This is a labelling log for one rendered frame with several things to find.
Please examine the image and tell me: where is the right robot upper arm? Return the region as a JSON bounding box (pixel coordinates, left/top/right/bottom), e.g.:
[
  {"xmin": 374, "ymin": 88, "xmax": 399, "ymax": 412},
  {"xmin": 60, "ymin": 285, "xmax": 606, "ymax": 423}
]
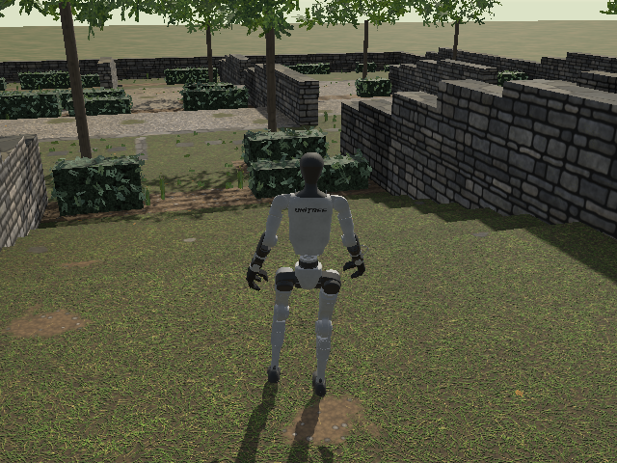
[{"xmin": 331, "ymin": 195, "xmax": 357, "ymax": 247}]

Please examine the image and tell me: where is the left robot forearm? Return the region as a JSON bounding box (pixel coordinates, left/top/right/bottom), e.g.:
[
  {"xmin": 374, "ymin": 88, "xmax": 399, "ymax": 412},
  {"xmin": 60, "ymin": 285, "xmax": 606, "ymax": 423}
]
[{"xmin": 250, "ymin": 232, "xmax": 271, "ymax": 272}]

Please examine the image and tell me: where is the left robot hand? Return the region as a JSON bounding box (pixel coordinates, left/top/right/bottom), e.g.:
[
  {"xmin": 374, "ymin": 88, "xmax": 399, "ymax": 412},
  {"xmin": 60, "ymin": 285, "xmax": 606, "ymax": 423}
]
[{"xmin": 246, "ymin": 266, "xmax": 268, "ymax": 291}]

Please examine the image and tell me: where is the robot head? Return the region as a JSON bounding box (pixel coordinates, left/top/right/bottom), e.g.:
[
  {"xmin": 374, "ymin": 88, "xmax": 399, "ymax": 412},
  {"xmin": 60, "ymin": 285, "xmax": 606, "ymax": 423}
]
[{"xmin": 294, "ymin": 152, "xmax": 327, "ymax": 198}]

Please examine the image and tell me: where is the right robot hand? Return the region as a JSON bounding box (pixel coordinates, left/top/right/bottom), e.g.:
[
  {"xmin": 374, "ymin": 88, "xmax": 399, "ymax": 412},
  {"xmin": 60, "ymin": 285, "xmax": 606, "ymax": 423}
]
[{"xmin": 343, "ymin": 261, "xmax": 365, "ymax": 279}]

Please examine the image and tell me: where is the right robot forearm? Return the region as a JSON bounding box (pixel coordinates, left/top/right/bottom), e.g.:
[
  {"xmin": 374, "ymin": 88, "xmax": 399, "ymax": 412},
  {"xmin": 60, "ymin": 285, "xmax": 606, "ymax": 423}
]
[{"xmin": 347, "ymin": 232, "xmax": 363, "ymax": 265}]

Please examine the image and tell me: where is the right robot foot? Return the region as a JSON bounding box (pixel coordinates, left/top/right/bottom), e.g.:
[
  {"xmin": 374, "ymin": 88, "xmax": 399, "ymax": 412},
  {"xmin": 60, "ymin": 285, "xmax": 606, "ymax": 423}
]
[{"xmin": 312, "ymin": 371, "xmax": 326, "ymax": 396}]

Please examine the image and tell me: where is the left robot upper arm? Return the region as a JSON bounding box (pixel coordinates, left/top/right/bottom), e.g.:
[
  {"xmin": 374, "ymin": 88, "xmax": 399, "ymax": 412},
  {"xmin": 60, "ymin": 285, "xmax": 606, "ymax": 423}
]
[{"xmin": 262, "ymin": 193, "xmax": 291, "ymax": 247}]

